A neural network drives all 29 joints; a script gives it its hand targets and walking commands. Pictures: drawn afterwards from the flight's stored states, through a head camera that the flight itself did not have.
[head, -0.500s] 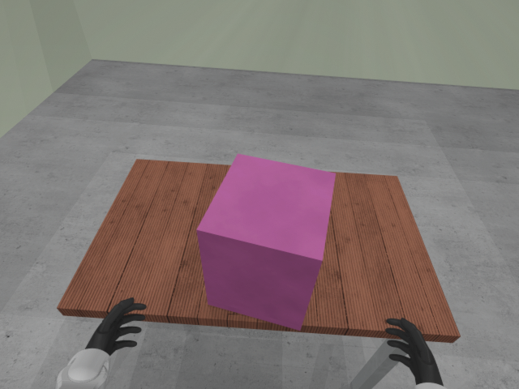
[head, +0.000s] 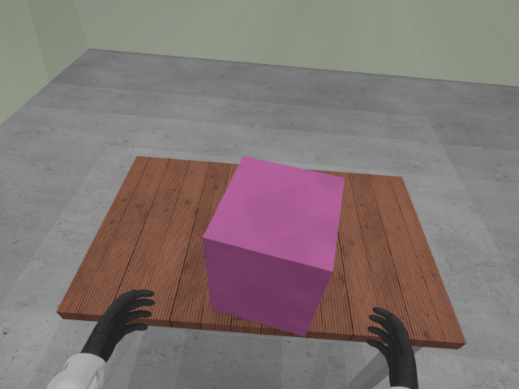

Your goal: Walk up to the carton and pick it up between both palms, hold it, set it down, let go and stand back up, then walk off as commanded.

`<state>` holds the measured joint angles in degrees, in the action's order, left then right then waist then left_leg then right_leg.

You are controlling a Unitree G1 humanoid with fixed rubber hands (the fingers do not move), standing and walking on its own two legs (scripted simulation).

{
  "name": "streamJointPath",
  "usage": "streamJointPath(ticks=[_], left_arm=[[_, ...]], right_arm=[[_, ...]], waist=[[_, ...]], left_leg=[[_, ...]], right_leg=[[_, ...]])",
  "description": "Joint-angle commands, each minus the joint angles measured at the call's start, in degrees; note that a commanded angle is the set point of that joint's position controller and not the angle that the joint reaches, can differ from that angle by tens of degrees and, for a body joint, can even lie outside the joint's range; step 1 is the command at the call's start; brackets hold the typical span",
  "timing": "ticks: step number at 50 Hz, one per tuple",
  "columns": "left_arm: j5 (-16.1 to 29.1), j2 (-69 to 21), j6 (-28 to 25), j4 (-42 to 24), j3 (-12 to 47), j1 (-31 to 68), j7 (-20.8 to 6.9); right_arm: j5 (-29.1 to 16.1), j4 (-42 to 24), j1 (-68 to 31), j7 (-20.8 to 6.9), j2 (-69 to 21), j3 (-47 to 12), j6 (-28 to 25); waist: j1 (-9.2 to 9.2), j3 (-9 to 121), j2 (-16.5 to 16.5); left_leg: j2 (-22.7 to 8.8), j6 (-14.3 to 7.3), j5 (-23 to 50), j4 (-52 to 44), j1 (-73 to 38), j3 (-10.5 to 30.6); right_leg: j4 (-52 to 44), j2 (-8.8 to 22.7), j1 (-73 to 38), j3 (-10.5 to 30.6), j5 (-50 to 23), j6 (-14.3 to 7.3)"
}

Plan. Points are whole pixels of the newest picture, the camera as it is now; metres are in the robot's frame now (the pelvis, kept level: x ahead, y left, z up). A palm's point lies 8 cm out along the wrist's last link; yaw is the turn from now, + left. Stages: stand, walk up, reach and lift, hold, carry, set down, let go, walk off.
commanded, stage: reach and lift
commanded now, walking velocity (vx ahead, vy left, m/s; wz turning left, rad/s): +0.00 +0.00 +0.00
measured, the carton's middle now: (274, 246) +0.40 -0.02 -0.05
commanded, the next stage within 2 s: none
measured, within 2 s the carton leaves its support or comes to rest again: neither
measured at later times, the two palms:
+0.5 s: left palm (119, 317) +0.22 +0.22 +0.00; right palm (393, 358) +0.18 -0.19 -0.01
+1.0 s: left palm (128, 257) +0.30 +0.21 +0.05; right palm (386, 314) +0.23 -0.18 +0.02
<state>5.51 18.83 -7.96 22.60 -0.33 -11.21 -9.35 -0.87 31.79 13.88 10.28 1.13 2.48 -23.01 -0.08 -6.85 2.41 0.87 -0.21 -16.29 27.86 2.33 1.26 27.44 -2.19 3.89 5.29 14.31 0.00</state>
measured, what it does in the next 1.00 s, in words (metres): stands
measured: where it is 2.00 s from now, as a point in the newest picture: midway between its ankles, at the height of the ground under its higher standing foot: outside the picture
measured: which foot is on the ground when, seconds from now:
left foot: down 0.00-1.00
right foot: down 0.00-1.00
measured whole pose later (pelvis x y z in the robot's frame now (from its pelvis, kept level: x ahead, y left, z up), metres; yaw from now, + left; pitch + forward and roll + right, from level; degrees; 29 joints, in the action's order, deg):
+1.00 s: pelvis +0.02 +0.00 +0.00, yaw +0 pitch -6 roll -1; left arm 11.3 20.9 1.4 14.8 3.8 3.8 -6.0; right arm -2.2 11.4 11.2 13.6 -1.0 0.9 -5.2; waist -0.1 -5.8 2.4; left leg 0.8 -0.5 -17.3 27.0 3.4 1.3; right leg 25.9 -2.2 4.6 5.3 14.9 0.2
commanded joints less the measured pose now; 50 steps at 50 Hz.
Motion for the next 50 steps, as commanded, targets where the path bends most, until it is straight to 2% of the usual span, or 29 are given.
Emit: streamJointPath(ticks=[1,3,4,6,10,17,20,21,27,32,38,43,45,47,50], left_arm=[[4.5,6.9,-4.0,-9.4,-0.7,2.6,-0.1],[5.0,6.8,-4.5,-9.7,-0.1,3.9,-0.2],[5.1,6.5,-4.5,-9.6,0.3,3.5,-0.1],[5.5,6.1,-4.6,-10.2,1.0,4.0,0.0],[5.2,6.2,-4.7,-10.6,0.4,4.8,0.2],[7.1,7.5,-3.9,-10.5,2.1,11.9,1.1],[7.9,8.1,-3.5,-10.8,2.2,14.3,1.7],[8.4,8.6,-3.3,-11.2,2.8,15.7,2.0],[9.1,8.0,-0.9,-10.1,3.5,17.5,2.8],[8.3,8.3,1.9,-12.1,2.4,17.4,2.9],[8.0,8.3,4.8,-16.1,0.8,19.4,2.7],[8.4,8.7,7.1,-17.2,1.1,26.5,3.1],[9.0,9.1,8.0,-16.6,1.4,29.7,3.4],[9.2,8.9,8.9,-16.3,1.4,29.4,3.6],[8.9,8.9,10.7,-14.6,0.9,33.4,3.6]], right_arm=[[-6.5,-15.6,5.0,1.6,-2.3,-6.0,-2.7],[-6.5,-17.0,4.0,1.9,-2.6,-6.1,-2.4],[-6.7,-17.3,4.4,2.1,-3.4,-6.7,-2.3],[-6.4,-19.0,4.8,2.5,-4.0,-7.2,-1.9],[-6.1,-19.6,5.4,3.2,-4.2,-7.4,-1.4],[-5.3,-20.8,-1.4,3.6,-4.4,-6.7,2.3],[-5.1,-22.5,-4.2,3.5,-3.8,-6.4,3.9],[-5.2,-23.2,-5.8,3.6,-3.8,-5.9,4.6],[-5.5,-26.4,-9.2,3.3,-1.9,-5.3,8.2],[-5.5,-29.6,-8.5,3.9,0.0,-5.2,9.8],[-6.7,-32.3,-8.1,4.0,1.4,-6.2,11.5],[-6.7,-33.8,-13.9,3.7,2.9,-4.2,14.2],[-6.5,-34.4,-17.0,3.7,3.7,-2.8,15.4],[-6.8,-36.0,-16.5,3.8,3.7,-2.6,16.4],[-7.4,-35.0,-19.4,3.9,4.3,-2.1,18.4]], waist=[[-2.04,1.4,-6.7],[-1.78,1.1,-6.8],[-2.11,0.4,-7.5],[-1.66,-0.1,-6.8],[-1.15,0.0,-7.5],[0.30,0.3,-8.2],[0.24,1.6,-8.3],[0.82,2.1,-8.4],[0.44,5.0,-8.6],[0.49,8.2,-7.7],[0.14,10.1,-7.0],[1.89,11.1,-8.9],[2.51,11.6,-8.2],[2.72,13.2,-7.8],[3.38,12.9,-7.7]], left_leg=[[-1.8,0.6,9.3,-5.8,-0.9,-4.3],[-2.1,0.5,6.9,-6.1,-0.6,-4.1],[-2.2,0.5,7.0,-6.4,-0.1,-4.0],[-2.4,0.2,6.0,-6.4,0.4,-3.6],[-2.6,0.3,5.7,-6.3,1.1,-3.4],[-3.5,-0.1,-1.5,-7.7,5.1,-3.0],[-3.4,-0.3,-2.4,-7.9,6.4,-3.2],[-3.5,-0.3,-3.1,-8.1,7.1,-3.0],[-3.4,-0.2,-1.4,-8.5,8.9,-2.8],[-2.3,0.1,6.7,-7.1,4.7,-3.0],[-1.2,0.6,12.8,-6.3,2.5,-3.1],[-1.5,0.7,12.4,-7.0,3.4,-2.6],[-1.6,0.7,10.1,-7.4,4.9,-2.5],[-1.4,0.3,10.8,-7.7,5.0,-2.5],[-1.3,0.2,10.8,-8.0,5.2,-2.3]], right_leg=[[-10.9,2.2,2.6,-3.2,-2.8,-0.7],[-11.0,2.1,3.2,-3.5,0.0,-0.9],[-10.9,2.3,3.3,-3.5,-0.2,-0.9],[-10.9,2.3,3.1,-3.6,-0.1,-1.0],[-10.7,2.1,3.0,-3.7,-0.2,-1.1],[-10.7,2.7,3.4,-3.0,4.7,-1.6],[-10.3,3.0,2.5,-2.7,4.1,-1.3],[-10.2,3.2,2.3,-2.5,4.3,-1.4],[-9.4,3.2,-0.5,-2.3,0.2,-1.1],[-9.3,3.1,-2.1,-2.3,-9.0,-0.2],[-8.8,3.2,-3.0,-2.0,-17.8,0.7],[-9.0,2.9,-3.2,-2.6,-16.5,0.1],[-9.3,2.9,-2.9,-2.4,-14.0,0.1],[-9.1,2.9,-4.5,-2.4,-16.8,0.3],[-9.0,2.9,-5.3,-2.6,-17.8,0.3]])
